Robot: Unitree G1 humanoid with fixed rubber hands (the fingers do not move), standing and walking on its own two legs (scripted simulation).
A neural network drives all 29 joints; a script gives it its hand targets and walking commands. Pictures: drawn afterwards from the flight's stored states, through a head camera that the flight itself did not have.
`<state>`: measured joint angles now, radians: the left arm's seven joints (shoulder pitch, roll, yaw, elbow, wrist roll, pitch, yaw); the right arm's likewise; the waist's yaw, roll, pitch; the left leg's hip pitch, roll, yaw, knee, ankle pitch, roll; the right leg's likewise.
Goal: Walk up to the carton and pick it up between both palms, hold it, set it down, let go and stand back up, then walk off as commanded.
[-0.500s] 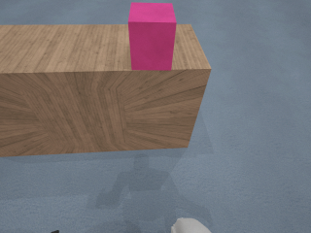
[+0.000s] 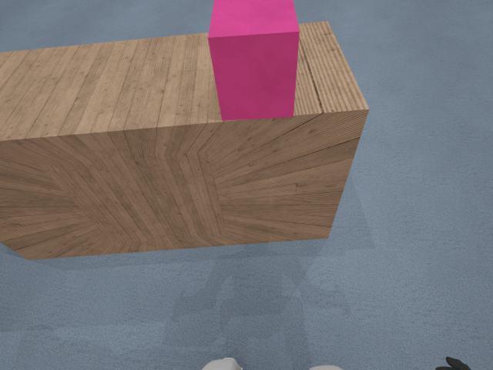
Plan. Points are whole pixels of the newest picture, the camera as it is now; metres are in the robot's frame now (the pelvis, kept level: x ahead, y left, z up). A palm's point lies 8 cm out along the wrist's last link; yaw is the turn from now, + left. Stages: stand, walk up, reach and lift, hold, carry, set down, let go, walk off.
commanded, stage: stand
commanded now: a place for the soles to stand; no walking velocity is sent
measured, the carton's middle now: (255, 58) +0.79 -0.05 +0.07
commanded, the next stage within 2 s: none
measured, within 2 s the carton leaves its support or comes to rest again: neither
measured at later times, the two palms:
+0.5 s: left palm out of the picture +0.12 +0.30 -0.09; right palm out of the picture +0.07 -0.32 -0.11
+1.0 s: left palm out of the picture +0.10 +0.30 -0.10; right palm out of the picture +0.06 -0.32 -0.11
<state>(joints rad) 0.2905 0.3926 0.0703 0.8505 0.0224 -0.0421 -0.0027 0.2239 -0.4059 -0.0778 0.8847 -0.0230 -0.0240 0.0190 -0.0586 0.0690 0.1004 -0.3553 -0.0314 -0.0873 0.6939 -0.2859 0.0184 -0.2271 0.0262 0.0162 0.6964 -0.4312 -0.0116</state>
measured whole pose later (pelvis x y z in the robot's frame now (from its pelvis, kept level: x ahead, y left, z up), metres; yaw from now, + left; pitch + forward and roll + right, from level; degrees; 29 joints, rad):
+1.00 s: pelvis -0.02 -0.01 +0.00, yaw +0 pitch -3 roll -1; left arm 0.14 0.39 0.06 0.96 0.02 -0.04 0.00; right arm 0.12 -0.37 -0.06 1.00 -0.02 -0.02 0.02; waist -0.06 0.02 0.10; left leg -0.35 -0.03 -0.08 0.66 -0.26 0.00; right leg -0.22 0.02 0.02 0.65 -0.38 -0.01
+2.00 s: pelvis -0.03 -0.01 +0.01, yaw -1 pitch -2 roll -1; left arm 0.11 0.39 0.06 0.99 0.02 -0.02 0.00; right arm 0.09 -0.37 -0.05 1.12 -0.02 -0.02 0.02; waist -0.06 0.00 0.07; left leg -0.33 -0.02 -0.08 0.55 -0.18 -0.01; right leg -0.22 0.02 0.02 0.56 -0.31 -0.01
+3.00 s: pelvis -0.03 -0.01 +0.01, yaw -1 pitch -2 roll -1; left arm 0.11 0.39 0.06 1.00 0.02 -0.02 0.00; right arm 0.09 -0.37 -0.05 1.12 -0.02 -0.02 0.02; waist -0.06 0.00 0.05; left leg -0.33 -0.02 -0.08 0.53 -0.17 -0.01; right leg -0.22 0.02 0.02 0.55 -0.31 -0.01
